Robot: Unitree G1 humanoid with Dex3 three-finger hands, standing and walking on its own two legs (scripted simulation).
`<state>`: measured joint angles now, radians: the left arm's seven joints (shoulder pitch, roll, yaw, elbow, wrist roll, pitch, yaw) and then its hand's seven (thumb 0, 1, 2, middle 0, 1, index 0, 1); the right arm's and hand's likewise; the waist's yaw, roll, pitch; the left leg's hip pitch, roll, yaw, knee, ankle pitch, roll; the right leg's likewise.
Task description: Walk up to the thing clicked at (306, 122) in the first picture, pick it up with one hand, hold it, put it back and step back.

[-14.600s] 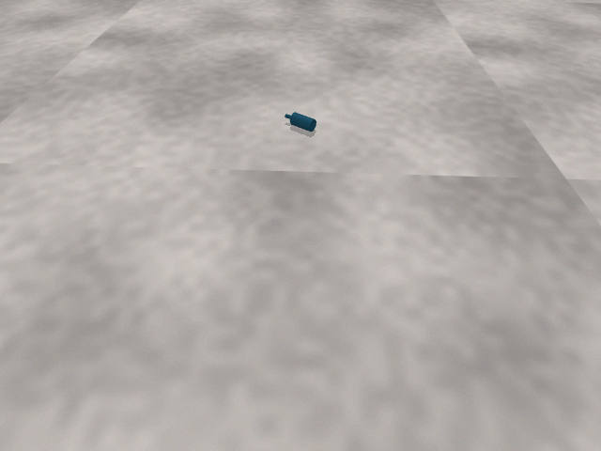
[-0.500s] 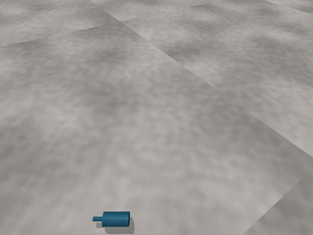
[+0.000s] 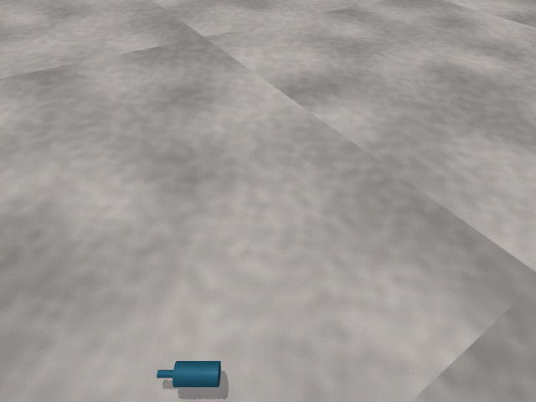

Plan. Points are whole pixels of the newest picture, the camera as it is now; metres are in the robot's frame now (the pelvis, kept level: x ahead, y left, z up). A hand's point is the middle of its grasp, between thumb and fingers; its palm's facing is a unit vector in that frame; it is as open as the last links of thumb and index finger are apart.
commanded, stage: stand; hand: left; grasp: from above
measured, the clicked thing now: (188, 373) +0.43 +0.27 -0.74
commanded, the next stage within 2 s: rise first in 0.74 s
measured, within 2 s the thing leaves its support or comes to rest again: neither
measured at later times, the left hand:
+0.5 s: hand out of the picture +0.07 +0.26 -0.16, palm faces -0.03 -0.94 -0.34, open 7.4 cm
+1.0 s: hand out of the picture +0.13 +0.25 -0.16, palm faces +0.03 -0.95 -0.32, open 8.0 cm
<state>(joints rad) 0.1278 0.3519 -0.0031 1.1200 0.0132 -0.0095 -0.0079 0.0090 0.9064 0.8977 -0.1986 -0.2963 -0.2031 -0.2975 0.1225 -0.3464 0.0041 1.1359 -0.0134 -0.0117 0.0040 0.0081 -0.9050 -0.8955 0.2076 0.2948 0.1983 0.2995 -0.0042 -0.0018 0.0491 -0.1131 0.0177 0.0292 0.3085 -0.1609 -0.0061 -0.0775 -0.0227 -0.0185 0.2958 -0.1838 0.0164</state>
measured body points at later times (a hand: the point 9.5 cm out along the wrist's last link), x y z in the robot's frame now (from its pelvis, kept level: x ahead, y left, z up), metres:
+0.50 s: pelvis +0.00 +0.00 +0.00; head +0.01 +0.00 +0.45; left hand +0.07 +0.30 -0.13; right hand +0.07 -0.30 -0.13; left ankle +0.01 +0.12 -0.75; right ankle -0.01 -0.13 -0.75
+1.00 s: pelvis -0.01 +0.00 -0.01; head +0.05 +0.00 +0.44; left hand +0.13 +0.30 -0.14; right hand +0.09 -0.28 -0.14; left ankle +0.01 +0.12 -0.75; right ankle -0.01 -0.13 -0.75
